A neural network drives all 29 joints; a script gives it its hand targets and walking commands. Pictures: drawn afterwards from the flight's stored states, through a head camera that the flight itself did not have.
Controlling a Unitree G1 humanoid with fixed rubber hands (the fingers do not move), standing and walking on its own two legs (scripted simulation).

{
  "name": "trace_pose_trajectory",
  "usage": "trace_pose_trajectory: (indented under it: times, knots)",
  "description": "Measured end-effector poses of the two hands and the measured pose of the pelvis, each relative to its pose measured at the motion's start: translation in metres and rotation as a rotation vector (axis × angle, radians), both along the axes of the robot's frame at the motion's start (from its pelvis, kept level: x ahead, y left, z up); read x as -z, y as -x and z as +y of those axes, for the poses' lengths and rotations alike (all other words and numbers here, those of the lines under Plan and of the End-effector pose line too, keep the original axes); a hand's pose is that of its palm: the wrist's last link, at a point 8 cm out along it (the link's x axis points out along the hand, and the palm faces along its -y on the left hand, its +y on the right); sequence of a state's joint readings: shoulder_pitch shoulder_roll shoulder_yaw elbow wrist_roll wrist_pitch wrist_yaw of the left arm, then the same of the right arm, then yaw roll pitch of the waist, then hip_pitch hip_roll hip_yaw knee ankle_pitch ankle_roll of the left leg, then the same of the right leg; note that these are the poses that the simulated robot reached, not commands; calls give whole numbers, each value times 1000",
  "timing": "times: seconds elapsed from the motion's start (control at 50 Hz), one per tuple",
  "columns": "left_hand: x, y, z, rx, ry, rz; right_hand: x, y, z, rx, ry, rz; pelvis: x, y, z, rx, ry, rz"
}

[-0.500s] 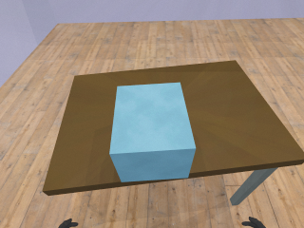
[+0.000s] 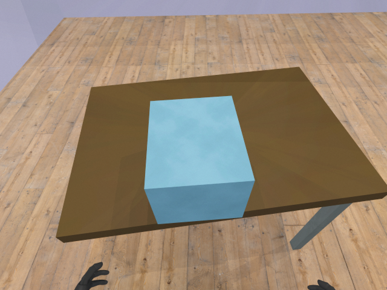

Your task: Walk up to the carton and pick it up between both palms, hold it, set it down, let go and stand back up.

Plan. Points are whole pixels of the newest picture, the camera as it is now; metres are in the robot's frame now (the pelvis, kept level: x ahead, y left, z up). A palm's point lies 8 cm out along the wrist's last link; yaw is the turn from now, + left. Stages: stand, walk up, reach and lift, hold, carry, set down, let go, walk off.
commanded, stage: reach and lift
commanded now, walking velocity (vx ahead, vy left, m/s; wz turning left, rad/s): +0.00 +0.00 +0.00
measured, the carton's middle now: (195, 158) +0.45 +0.01 -0.02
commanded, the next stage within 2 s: none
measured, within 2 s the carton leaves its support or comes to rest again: neither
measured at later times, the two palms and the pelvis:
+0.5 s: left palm (89, 286) +0.16 +0.22 -0.04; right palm out of the picture +0.15 -0.25 -0.06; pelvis +0.00 -0.05 +0.02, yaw +3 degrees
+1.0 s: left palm (89, 275) +0.18 +0.22 -0.03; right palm (316, 257) +0.20 -0.22 -0.03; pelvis +0.03 -0.04 +0.03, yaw +4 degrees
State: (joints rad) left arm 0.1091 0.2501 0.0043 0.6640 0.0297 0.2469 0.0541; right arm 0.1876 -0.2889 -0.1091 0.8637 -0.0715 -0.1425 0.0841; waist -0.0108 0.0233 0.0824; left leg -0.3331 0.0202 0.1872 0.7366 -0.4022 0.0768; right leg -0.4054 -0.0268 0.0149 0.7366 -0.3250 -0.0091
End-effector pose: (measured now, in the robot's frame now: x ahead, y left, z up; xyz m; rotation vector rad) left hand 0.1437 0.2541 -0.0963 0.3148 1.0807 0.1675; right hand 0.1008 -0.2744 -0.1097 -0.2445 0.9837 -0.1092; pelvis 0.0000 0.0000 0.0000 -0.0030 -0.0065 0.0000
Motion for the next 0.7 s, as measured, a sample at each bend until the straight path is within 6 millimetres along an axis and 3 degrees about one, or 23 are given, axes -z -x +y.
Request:
trace_pose_trajectory:
  times: [0.1,0.16,0.26,0.46,0.7]
  knots:
    - [-19,-29,-23,15,50,-123,-16,-32,0,-11,-2,-135,-4,6,-10,-10,10,-27]
    - [-30,-37,-32,17,64,-187,-31,-42,4,-25,-15,-192,-10,5,-19,-16,3,-45]
    - [-38,-33,-35,-4,69,-220,-44,-45,8,-30,-32,-232,-17,1,-33,-26,-10,-70]
    - [-51,-17,-32,-44,73,-293,-49,-41,24,-19,-93,-275,-24,-2,-51,-42,-19,-84]
    - [-65,-33,-37,-40,120,-448,-67,-68,38,-25,-131,-384,-28,-10,-55,-59,-17,-82]
